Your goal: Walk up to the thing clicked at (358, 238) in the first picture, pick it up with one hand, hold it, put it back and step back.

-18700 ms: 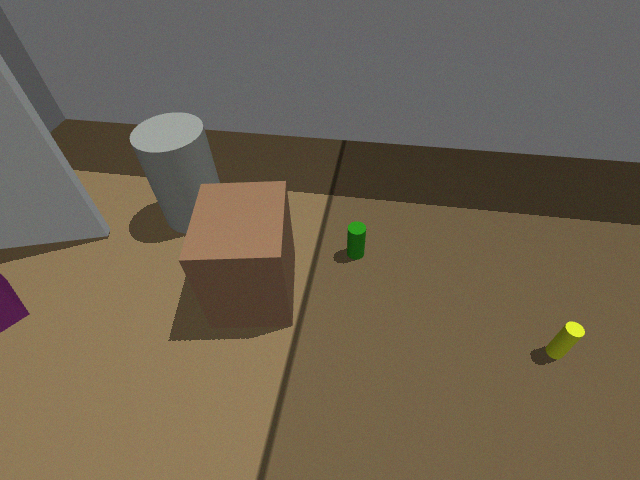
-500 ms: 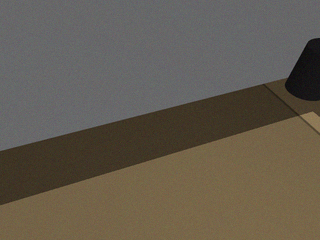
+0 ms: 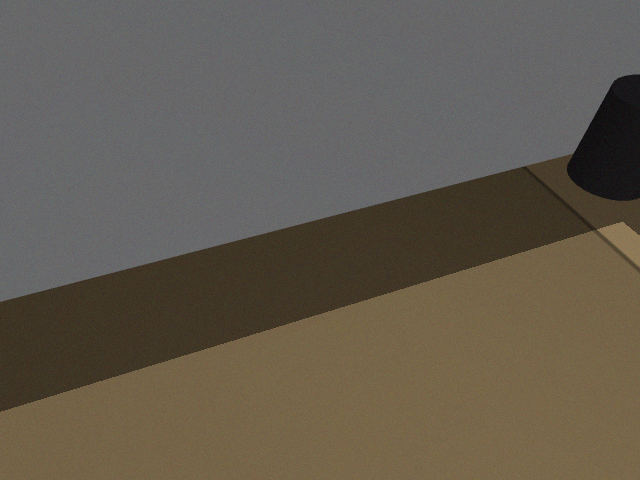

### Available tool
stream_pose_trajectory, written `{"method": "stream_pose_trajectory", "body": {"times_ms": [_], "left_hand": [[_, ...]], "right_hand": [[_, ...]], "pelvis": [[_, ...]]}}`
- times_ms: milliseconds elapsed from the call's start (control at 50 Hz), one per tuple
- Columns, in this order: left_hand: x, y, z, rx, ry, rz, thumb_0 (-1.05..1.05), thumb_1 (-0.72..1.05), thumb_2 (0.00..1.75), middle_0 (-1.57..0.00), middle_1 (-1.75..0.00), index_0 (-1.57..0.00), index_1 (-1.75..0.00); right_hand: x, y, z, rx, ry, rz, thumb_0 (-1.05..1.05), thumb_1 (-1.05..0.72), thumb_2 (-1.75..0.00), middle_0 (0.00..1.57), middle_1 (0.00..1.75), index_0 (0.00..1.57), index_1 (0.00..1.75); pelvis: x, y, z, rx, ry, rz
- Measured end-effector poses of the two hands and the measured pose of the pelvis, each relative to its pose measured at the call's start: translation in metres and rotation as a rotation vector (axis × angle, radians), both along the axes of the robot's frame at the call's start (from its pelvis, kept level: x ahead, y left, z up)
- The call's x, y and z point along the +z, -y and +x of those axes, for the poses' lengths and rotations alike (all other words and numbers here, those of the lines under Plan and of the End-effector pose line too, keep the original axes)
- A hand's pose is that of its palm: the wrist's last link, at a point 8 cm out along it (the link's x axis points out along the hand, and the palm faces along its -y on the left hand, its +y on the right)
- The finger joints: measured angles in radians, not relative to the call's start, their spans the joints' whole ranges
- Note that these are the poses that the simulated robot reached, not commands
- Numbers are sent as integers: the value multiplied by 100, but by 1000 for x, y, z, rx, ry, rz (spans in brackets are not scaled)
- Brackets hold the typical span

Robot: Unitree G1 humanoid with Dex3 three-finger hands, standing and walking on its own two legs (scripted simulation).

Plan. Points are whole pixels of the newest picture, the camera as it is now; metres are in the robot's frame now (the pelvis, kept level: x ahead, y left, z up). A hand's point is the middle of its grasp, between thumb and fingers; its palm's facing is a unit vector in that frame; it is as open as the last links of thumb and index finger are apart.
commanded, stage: stand
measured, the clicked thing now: out of the picture +0.07 +1.31 -0.71
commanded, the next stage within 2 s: walk up in 0.44 s
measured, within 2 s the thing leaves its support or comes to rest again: neither
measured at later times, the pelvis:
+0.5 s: pelvis +0.01 +0.00 +0.00, yaw +0 degrees
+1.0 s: pelvis +0.14 -0.05 -0.01, yaw +2 degrees
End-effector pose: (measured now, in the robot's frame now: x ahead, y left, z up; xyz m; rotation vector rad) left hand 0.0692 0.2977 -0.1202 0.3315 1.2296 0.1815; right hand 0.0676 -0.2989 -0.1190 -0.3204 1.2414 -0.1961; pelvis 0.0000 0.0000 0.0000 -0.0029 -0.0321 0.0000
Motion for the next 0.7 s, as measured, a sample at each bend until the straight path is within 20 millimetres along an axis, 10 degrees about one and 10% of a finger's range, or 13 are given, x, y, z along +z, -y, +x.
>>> {"method": "stream_pose_trajectory", "body": {"times_ms": [500,700], "left_hand": [[2,-8,2,6,17,-10,1,90,90,-21,-30,-20,-30],[14,-4,22,-10,11,72,1,90,90,-21,-30,-20,-30]], "right_hand": [[4,-3,8,5,36,11,0,-90,-90,21,30,21,30],[-6,56,-2,-61,8,-3,0,-90,-90,21,30,21,30]], "pelvis": [[0,-3,6,-4,-2,4],[-11,32,35,-26,11,24]]}}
